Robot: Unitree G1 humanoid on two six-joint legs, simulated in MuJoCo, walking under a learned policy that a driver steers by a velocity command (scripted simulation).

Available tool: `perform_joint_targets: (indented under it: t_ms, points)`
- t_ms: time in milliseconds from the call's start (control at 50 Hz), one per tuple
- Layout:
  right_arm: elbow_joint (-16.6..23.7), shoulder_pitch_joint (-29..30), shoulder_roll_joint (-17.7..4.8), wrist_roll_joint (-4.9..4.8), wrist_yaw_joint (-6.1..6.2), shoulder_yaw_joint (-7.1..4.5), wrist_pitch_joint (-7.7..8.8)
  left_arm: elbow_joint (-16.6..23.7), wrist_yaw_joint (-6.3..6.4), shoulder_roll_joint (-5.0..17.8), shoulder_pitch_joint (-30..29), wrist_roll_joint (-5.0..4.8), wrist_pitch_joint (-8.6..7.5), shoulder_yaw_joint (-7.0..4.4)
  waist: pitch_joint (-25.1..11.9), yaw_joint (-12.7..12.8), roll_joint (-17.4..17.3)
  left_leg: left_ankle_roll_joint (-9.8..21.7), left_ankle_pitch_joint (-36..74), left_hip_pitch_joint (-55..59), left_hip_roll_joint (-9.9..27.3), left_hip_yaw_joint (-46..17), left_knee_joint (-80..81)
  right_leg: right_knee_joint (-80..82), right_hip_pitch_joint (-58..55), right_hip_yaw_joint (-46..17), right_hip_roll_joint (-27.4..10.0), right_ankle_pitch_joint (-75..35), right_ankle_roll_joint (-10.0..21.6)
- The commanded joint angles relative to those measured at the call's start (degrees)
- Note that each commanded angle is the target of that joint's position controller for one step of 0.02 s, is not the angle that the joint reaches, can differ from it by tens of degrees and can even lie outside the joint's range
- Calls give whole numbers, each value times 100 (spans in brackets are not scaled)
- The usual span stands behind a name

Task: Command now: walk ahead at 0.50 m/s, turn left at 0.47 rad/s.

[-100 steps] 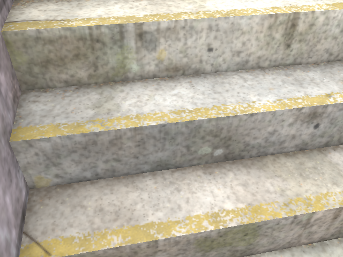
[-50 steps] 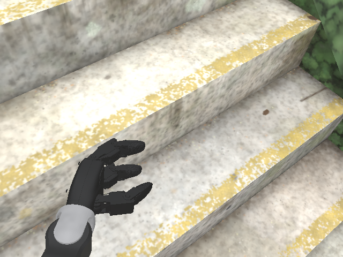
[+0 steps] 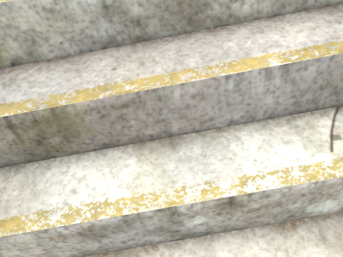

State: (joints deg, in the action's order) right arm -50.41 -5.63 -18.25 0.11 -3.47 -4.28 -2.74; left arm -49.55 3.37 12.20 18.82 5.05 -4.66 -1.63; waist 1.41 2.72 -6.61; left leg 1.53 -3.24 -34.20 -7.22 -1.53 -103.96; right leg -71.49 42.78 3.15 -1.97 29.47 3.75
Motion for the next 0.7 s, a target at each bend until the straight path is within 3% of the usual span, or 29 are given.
perform_joint_targets:
  t_ms: [20, 40, 80, 120, 140, 160, 180, 200, 220, 240, 260, 280, 300, 320, 340, 360, 380, 420, 440, 460, 480, 500, 520, 540, 560, 580, 620, 660, 700]
  points:
    - [864, 799, 473, 164, 114, 235, 33, 587, 88, 395, -966, -21, -62, 131, -591, -376, 1546, 204, 50, -767, 246, -74, -707, 3675, -386, -2210, -1492, 2829, 379]
    - [912, 642, 617, 73, 206, 289, 42, 625, 44, 478, -1018, -3, 2, 151, -323, -424, 1683, 138, -263, -1220, 358, -10, -570, 3892, -473, -1819, -1563, 2569, 435]
    - [805, -65, 559, 5, 334, 308, -16, 805, -15, 499, -1647, -16, 132, 247, 11, -719, 1747, -47, -325, -1257, 382, 303, -426, 4283, -91, -955, -1609, 2028, 397]
    - [581, -1008, 517, 163, 486, 352, -150, 1070, -27, 679, -2734, -159, 182, 321, 116, -1376, 1739, -137, -67, -550, 681, 297, 1159, 4751, 491, -191, -1678, 1605, 256]
    - [312, -1640, 354, 192, 525, 399, -212, 1154, -72, 893, -3108, -261, 181, 328, 186, -1597, 1537, -106, -786, 518, 546, 971, 3156, 5045, 870, 515, -1566, 1154, 246]
    - [-44, -2285, 352, 216, 561, 444, -239, 1174, -131, 855, -3374, -409, 186, 383, 305, -1724, 1143, 38, -773, 1105, 429, 1402, 4296, 4685, 863, 921, -1428, 862, 293]
    - [-251, -2479, 493, 135, 537, 485, -217, 1262, -179, 672, -3285, -560, 66, 449, -51, -1508, 999, 237, -708, 1566, 837, 1121, 5051, 4278, 541, 663, -1707, 555, 509]
    - [-525, -2776, 499, 73, 423, 484, -178, 1112, -219, 494, -3289, -732, 29, 522, -182, -1415, 369, 440, -758, 1926, 368, 1759, 5552, 3805, 280, 793, -1718, 681, 709]
    - [-714, -3008, 697, 125, 287, 512, -89, 1052, -313, 398, -3175, -787, -38, 599, -173, -1305, 31, 564, -831, 1900, 190, 1637, 5844, 2747, 40, 950, -1560, 624, 744]
    - [-780, -3298, 884, 176, 135, 588, 115, 1238, -398, 21, -3570, -832, -35, 708, 48, -1314, -4, 1074, -1446, 1316, 567, -65, 6537, 1243, -39, 1040, -1066, 314, 418]
    - [-650, -2960, 831, 257, 6, 656, 402, 1475, -512, -338, -3619, -692, -17, 795, 339, -869, -195, 1630, -2396, 451, 1227, -2643, 8004, -370, -76, 510, -553, -37, 223]
    - [-254, -2107, 317, 416, -2, 619, 648, 1541, -615, -467, -2906, -483, 38, 740, 139, 22, -626, 2080, -3828, 11, 1548, -5375, 9394, -1849, 22, -378, 196, -444, 103]
    - [47, -1400, -609, 469, 146, 348, 747, 1349, -639, -240, -2640, -492, 84, 678, -57, 110, -971, 2293, -6112, 234, 2110, -7062, 10354, -2733, 757, -801, 417, -797, 43]
    - [226, -1100, -441, 454, 262, 334, 786, 1437, -560, 123, -3350, -474, 64, 581, 61, -183, 126, 1885, -5318, 109, 2141, -6170, 9965, -2117, 676, -1045, 303, -1323, -117]
    - [170, -1363, -187, 391, 349, 386, 731, 1462, -511, 127, -3684, -372, 108, 618, -183, -413, 802, 1512, -4624, -89, 1818, -5093, 9472, -1459, 153, -680, 474, -1267, -223]
    - [143, -1579, -83, 205, 448, 368, 612, 1481, -457, -113, -3649, -197, 125, 702, -373, -471, 802, 1389, -4102, 237, 1473, -4283, 9113, -807, -235, -452, 625, -839, -360]
    - [172, -1980, 73, 76, 593, 352, 563, 1467, -394, 7, -3702, -231, 93, 638, -530, -671, 984, 1217, -3917, 839, 1290, -3692, 8822, 454, -456, -307, 671, -161, -439]
    - [138, -2087, 281, 39, 655, 305, 376, 1473, -280, -54, -3410, -450, 124, 603, -417, -666, 148, 558, -2967, 750, 566, -2397, 8491, 3672, -2129, -43, 823, 384, -338]
    - [159, -1696, 317, 29, 643, 272, 247, 1258, -188, -38, -2484, -493, 210, 521, -375, -302, -254, 112, -2526, -81, 106, -1910, 7733, 5301, -3639, -288, 539, -819, -84]
    - [242, -1632, 247, -42, 598, 201, 207, 981, -125, -67, -1839, -535, 325, 432, -398, -206, 352, -276, -2729, -820, -296, -1281, 5832, 6015, -4684, -556, 62, -1725, 0]
    - [311, -1878, 337, -101, 489, 200, 206, 828, -101, -259, -1623, -618, 412, 432, -653, -349, 1592, -265, -3420, -1647, -488, -713, 2836, 5704, -5148, -798, -556, -3020, -94]
    - [531, -2215, 519, -94, 439, 199, 268, 905, -65, -149, -1942, -369, 347, 458, -803, -729, 1531, -101, -3431, -2643, -375, -964, 215, 4504, -5191, -605, -1128, -5598, -190]
    - [1042, -2690, 291, -149, 442, 233, 430, 1261, -65, 600, -2097, -228, -35, 225, -2129, -1145, 2065, -169, -2694, -2687, 494, -652, -418, 3941, -5512, -2396, -2382, -5942, 941]
    - [935, -2776, 341, -45, 419, 261, 375, 1445, -108, 377, -2397, -324, -179, 227, -2087, -1295, 1287, -394, -2574, -3039, 1139, -946, -1257, 4231, -5604, -2325, -2234, -5006, 1164]
    - [1101, -2340, 252, -71, 263, 277, 389, 1440, -92, 189, -2113, -333, -127, 237, -1598, -1096, 891, -527, -2140, -3268, 1155, -852, -432, 4365, -5443, -1914, -1696, -3689, 1106]
    - [1169, -1765, 323, -75, 181, 322, 398, 1470, -80, 68, -1745, -177, -89, 234, -1212, -755, 413, -579, -1899, -3252, 1105, -568, 619, 4661, -5213, -1609, -1343, -2575, 994]
    - [1712, -279, 669, -55, 147, 539, 387, 1209, -42, 483, -973, -133, -30, 69, -236, -273, 502, -803, -1911, -3190, 1182, 24, 1602, 5463, -4408, -1504, -1332, -2197, 995]
    - [1887, -328, 863, -18, 147, 675, 289, 1073, -58, 750, -899, -150, -37, -3, -272, -488, 818, -757, -1604, -2415, 1265, 241, 1483, 5822, -3796, -1332, -1425, -2741, 1082]
    - [1825, -880, 550, -7, 156, 600, 212, 1235, -127, 824, -1369, -242, -104, -16, -446, -829, 760, -552, -1401, -1315, 1260, 432, 2021, 6081, -3282, -751, -1419, -3395, 1012]
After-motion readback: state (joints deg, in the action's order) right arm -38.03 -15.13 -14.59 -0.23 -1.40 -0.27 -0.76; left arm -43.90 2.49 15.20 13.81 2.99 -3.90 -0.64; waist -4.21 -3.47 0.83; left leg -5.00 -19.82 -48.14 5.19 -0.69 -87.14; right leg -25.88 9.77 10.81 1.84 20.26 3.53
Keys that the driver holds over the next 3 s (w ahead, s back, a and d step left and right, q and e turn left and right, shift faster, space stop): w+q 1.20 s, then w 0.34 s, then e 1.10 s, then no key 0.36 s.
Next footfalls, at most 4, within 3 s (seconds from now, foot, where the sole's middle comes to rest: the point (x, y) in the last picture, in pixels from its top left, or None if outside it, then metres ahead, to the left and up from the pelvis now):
0.22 left None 0.10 0.08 -0.67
0.48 right None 0.06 -0.12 -0.67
0.84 left None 0.10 0.12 -0.67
1.24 right None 0.34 0.01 -0.47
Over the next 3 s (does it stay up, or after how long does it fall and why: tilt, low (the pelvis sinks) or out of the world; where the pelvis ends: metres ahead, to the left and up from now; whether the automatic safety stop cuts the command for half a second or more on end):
stays up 0.35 0.09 0.31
